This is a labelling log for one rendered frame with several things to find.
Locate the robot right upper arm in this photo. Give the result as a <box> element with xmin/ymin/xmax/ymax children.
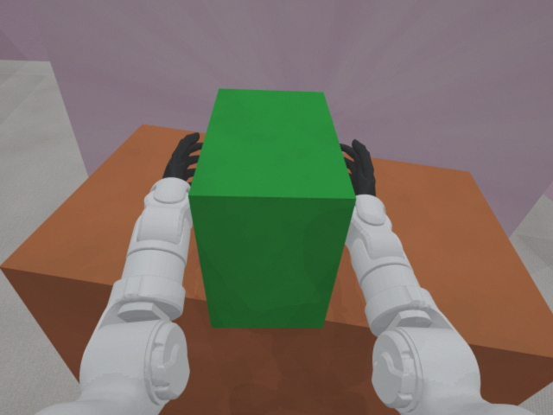
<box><xmin>372</xmin><ymin>327</ymin><xmax>536</xmax><ymax>415</ymax></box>

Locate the robot left hand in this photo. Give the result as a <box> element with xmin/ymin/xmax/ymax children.
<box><xmin>162</xmin><ymin>132</ymin><xmax>203</xmax><ymax>187</ymax></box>

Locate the left robot forearm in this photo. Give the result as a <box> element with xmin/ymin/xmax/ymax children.
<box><xmin>79</xmin><ymin>177</ymin><xmax>193</xmax><ymax>391</ymax></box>

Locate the robot left upper arm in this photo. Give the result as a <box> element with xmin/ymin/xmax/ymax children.
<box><xmin>35</xmin><ymin>319</ymin><xmax>190</xmax><ymax>415</ymax></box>

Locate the right robot forearm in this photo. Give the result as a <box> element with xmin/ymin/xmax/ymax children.
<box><xmin>345</xmin><ymin>195</ymin><xmax>480</xmax><ymax>373</ymax></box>

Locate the carton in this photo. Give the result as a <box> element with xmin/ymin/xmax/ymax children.
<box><xmin>188</xmin><ymin>88</ymin><xmax>356</xmax><ymax>328</ymax></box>

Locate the pedestal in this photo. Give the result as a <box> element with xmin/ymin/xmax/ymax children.
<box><xmin>0</xmin><ymin>124</ymin><xmax>553</xmax><ymax>415</ymax></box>

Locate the robot right hand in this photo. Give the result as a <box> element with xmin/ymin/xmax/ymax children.
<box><xmin>340</xmin><ymin>139</ymin><xmax>376</xmax><ymax>197</ymax></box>

